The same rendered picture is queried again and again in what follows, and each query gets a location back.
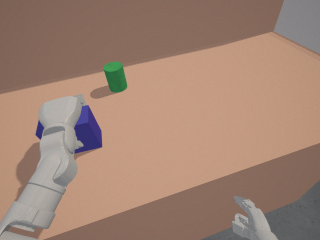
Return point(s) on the robot left upper arm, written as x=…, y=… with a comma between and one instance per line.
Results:
x=7, y=235

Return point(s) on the right robot hand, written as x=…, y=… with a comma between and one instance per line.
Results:
x=246, y=227

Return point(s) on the robot left forearm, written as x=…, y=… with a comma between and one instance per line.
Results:
x=55, y=170

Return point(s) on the table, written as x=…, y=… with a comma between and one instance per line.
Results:
x=217, y=105

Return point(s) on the sponge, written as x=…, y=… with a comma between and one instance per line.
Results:
x=86, y=129

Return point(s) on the robot right forearm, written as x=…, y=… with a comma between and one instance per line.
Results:
x=264, y=235

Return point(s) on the left robot hand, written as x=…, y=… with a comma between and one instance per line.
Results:
x=66, y=110

